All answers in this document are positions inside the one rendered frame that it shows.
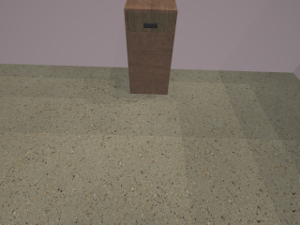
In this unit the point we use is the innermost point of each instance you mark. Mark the handle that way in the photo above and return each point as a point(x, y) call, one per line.
point(150, 25)

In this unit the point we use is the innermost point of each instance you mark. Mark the drawer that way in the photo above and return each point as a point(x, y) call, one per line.
point(136, 19)

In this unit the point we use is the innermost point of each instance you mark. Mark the cabinet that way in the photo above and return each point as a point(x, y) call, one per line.
point(149, 54)

